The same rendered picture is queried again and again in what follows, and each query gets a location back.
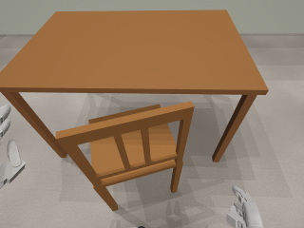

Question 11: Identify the table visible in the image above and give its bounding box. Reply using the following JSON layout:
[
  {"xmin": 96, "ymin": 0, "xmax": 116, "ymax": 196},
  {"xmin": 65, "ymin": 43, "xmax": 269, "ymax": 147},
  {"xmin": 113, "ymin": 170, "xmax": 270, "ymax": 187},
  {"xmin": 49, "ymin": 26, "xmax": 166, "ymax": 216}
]
[{"xmin": 0, "ymin": 9, "xmax": 269, "ymax": 162}]

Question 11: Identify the chair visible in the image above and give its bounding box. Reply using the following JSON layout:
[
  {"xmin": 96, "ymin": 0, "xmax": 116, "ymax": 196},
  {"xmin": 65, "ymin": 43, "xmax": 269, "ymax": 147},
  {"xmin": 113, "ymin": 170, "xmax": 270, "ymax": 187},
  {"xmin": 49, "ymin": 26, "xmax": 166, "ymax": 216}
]
[{"xmin": 55, "ymin": 101, "xmax": 195, "ymax": 211}]

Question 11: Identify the robot right hand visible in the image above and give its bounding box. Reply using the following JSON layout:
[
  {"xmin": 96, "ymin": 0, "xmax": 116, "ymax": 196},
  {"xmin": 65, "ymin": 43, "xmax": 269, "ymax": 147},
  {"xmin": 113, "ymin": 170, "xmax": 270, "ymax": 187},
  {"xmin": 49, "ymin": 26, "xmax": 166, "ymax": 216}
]
[{"xmin": 226, "ymin": 186, "xmax": 264, "ymax": 228}]

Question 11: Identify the robot left hand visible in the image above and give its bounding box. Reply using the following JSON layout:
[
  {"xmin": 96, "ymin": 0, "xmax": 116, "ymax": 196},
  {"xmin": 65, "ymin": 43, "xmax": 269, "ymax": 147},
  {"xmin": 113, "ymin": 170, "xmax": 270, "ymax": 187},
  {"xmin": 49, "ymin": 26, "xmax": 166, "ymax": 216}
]
[{"xmin": 0, "ymin": 104, "xmax": 26, "ymax": 188}]

